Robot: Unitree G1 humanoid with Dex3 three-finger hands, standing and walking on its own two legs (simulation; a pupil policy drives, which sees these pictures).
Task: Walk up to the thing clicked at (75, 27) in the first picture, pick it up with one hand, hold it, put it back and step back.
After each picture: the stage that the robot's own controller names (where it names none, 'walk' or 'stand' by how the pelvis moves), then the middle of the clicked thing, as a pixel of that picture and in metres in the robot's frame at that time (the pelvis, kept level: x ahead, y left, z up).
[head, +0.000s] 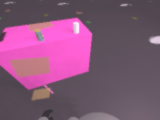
stand; (76, 27) +0.98 +0.25 +0.07
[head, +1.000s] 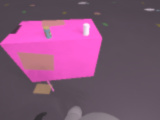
rise first; (86, 29) +0.92 +0.17 +0.08
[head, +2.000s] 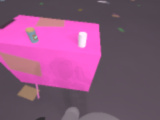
walk; (82, 39) +0.63 +0.16 +0.10
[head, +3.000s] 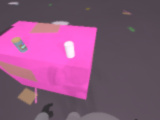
stand; (69, 49) +0.50 +0.21 +0.09
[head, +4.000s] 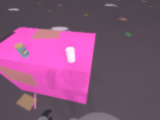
stand; (70, 55) +0.49 +0.21 +0.07
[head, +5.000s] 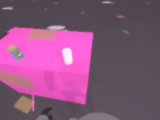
stand; (67, 56) +0.46 +0.22 +0.07
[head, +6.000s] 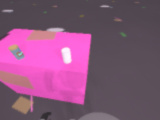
stand; (66, 55) +0.49 +0.23 +0.07
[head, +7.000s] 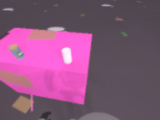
stand; (67, 55) +0.48 +0.23 +0.07
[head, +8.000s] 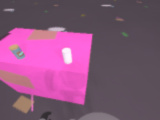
stand; (67, 56) +0.48 +0.23 +0.07
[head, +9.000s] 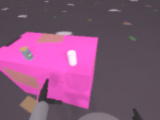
rise first; (72, 58) +0.48 +0.21 +0.07
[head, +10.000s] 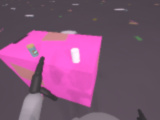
go down; (75, 55) +0.51 +0.21 +0.07
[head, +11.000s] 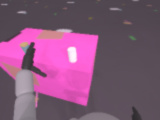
go down; (72, 54) +0.51 +0.20 +0.08
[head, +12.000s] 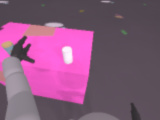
go down; (67, 55) +0.47 +0.19 +0.08
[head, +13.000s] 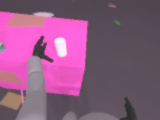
close in; (61, 47) +0.49 +0.20 +0.10
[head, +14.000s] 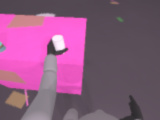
close; (59, 45) +0.50 +0.21 +0.12
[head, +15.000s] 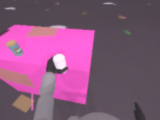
lift; (60, 64) +0.35 +0.22 +0.13
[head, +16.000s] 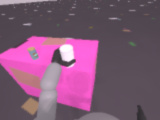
lift; (67, 56) +0.31 +0.17 +0.26
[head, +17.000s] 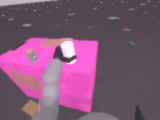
hold; (68, 53) +0.33 +0.16 +0.27
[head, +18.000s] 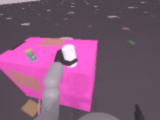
crouch; (69, 56) +0.33 +0.16 +0.24
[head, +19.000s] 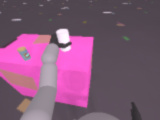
crouch; (64, 40) +0.43 +0.19 +0.28
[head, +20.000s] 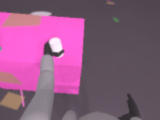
lower; (56, 48) +0.48 +0.22 +0.11
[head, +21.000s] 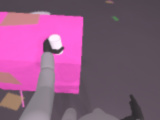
lower; (56, 45) +0.50 +0.21 +0.12
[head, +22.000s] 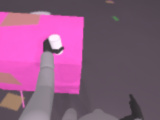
lower; (56, 45) +0.50 +0.22 +0.12
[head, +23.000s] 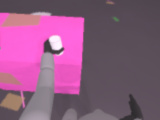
lower; (56, 45) +0.49 +0.21 +0.12
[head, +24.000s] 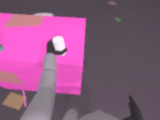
loosen; (59, 46) +0.49 +0.20 +0.12
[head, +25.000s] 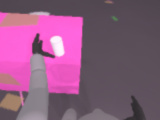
rise; (58, 46) +0.49 +0.20 +0.12
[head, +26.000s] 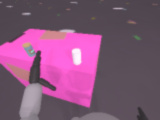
sink last; (76, 56) +0.47 +0.18 +0.09
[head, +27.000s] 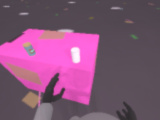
stand; (75, 55) +0.50 +0.19 +0.08
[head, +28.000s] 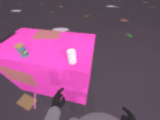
stand; (71, 56) +0.48 +0.20 +0.07
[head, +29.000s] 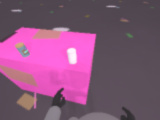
stand; (72, 56) +0.48 +0.20 +0.07
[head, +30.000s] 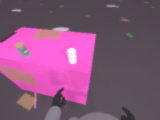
stand; (72, 56) +0.48 +0.20 +0.07
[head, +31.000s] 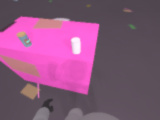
walk; (76, 46) +0.54 +0.17 +0.09
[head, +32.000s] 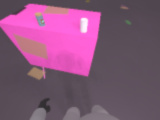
walk; (83, 25) +0.82 +0.14 +0.09
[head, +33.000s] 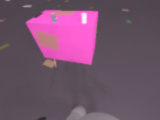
stand; (83, 18) +1.18 +0.25 +0.09
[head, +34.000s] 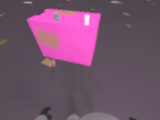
stand; (86, 20) +1.18 +0.18 +0.08
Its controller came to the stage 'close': yes
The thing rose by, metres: 0.22
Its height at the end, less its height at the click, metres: +0.00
